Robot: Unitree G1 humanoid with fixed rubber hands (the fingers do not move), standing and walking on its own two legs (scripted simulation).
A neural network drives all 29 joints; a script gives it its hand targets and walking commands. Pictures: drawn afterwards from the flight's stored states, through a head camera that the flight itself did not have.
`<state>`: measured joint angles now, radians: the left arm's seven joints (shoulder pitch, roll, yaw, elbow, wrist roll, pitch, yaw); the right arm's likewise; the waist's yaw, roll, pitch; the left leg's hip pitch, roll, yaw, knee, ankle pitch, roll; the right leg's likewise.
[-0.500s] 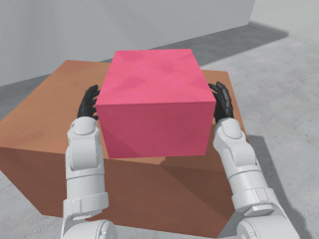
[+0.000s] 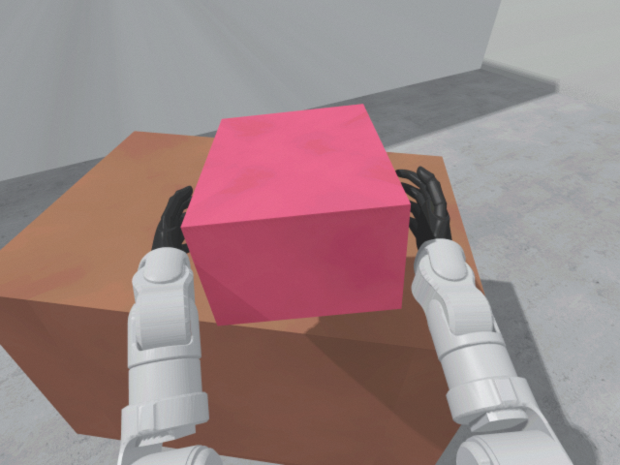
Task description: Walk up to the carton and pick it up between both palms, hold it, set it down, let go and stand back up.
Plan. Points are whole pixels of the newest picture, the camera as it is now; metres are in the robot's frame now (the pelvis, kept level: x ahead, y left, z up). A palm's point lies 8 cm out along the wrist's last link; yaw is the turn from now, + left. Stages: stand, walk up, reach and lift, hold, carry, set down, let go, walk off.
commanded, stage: set down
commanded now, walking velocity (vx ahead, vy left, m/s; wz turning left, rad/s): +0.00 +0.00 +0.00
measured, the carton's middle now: (299, 201) +0.44 +0.00 +0.16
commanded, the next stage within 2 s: none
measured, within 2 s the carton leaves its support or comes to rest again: neither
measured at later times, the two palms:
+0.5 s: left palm (195, 261) +0.39 +0.15 +0.11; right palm (422, 239) +0.38 -0.17 +0.13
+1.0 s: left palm (201, 258) +0.40 +0.14 +0.10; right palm (421, 250) +0.38 -0.17 +0.11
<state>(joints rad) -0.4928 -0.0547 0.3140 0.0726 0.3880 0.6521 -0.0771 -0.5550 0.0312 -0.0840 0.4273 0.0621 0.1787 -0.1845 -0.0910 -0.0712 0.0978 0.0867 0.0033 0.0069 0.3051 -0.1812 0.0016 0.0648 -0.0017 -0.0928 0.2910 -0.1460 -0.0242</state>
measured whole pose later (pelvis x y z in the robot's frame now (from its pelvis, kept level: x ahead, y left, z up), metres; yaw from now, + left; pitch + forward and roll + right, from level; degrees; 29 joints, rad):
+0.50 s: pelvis +0.03 +0.00 +0.00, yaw +0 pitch -6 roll -1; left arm -0.40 -0.06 0.22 0.18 0.28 0.40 0.03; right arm -0.47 -0.02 -0.08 0.48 0.05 -0.14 -0.14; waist -0.08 -0.01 0.11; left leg 0.01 0.02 0.01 0.33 -0.23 0.00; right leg 0.01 0.01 -0.10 0.25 -0.16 -0.02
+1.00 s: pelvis +0.03 +0.02 +0.00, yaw -1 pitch -5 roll -1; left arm -0.51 -0.08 0.25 0.43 0.32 0.32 0.08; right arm -0.56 0.01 -0.24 0.73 -0.06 -0.20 -0.11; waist -0.06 0.00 0.07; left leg -0.02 0.01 0.04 0.35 -0.23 0.02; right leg -0.02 0.00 -0.08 0.26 -0.15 0.00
